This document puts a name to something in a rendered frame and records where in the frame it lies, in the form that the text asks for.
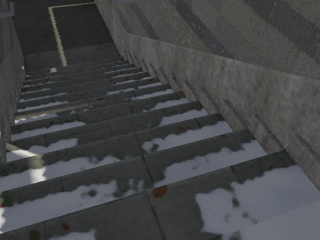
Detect stairs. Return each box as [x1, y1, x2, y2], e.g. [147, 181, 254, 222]
[0, 57, 267, 234]

